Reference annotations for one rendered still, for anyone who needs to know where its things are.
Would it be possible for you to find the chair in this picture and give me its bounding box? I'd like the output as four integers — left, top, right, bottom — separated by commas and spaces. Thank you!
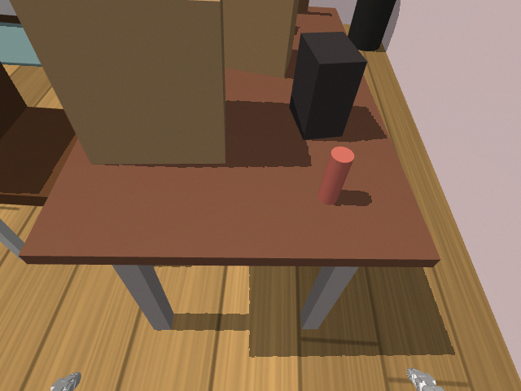
0, 61, 78, 260

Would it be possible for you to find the right robot hand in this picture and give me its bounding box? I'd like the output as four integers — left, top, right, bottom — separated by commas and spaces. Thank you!
407, 368, 444, 391

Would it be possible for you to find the table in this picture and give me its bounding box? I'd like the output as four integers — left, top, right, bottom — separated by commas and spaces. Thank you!
18, 7, 440, 330

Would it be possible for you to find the left robot hand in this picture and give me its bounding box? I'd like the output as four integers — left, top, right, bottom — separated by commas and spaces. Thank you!
50, 372, 81, 391

